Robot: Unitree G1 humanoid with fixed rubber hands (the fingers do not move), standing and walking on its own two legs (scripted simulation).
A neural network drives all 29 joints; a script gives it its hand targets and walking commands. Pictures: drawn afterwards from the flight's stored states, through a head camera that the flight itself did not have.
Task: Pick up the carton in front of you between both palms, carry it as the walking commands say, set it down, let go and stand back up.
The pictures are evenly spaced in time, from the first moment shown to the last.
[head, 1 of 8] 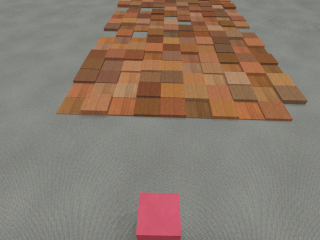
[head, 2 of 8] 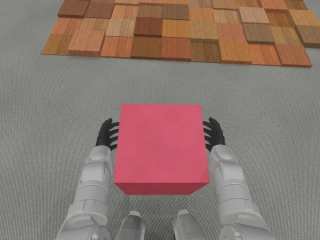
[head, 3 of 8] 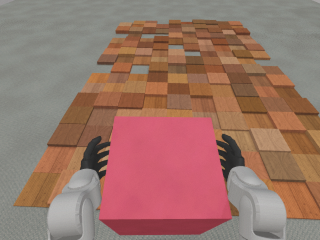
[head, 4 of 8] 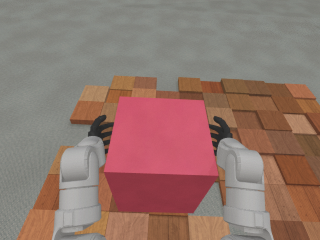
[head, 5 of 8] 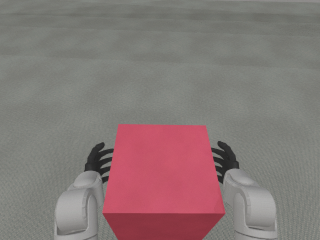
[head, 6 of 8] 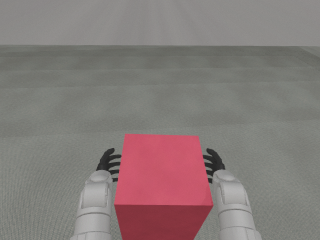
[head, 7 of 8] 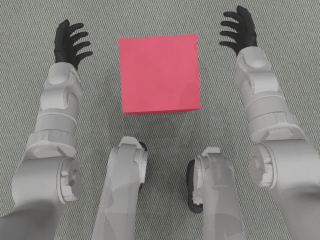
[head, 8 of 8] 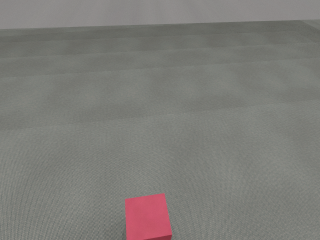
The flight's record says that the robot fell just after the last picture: no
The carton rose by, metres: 0.81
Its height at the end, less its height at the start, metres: +0.00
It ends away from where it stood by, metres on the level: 6.17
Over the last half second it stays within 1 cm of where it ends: yes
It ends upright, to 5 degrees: yes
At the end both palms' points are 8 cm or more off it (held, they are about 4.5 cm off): yes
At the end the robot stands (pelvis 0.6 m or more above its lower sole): yes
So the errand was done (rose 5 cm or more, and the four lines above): yes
